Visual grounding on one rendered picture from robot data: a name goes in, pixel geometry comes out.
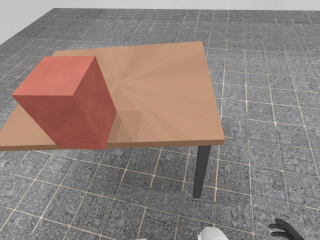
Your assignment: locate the right robot hand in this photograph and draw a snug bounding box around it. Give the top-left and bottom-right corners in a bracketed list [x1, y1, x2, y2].
[268, 218, 304, 240]

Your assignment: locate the right robot thigh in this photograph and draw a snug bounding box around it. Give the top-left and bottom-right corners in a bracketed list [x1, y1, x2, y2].
[197, 227, 228, 240]

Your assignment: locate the carton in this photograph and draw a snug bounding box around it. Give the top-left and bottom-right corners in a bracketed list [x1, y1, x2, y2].
[12, 55, 117, 150]

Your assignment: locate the table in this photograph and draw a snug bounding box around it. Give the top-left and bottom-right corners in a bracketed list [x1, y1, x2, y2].
[0, 41, 225, 199]

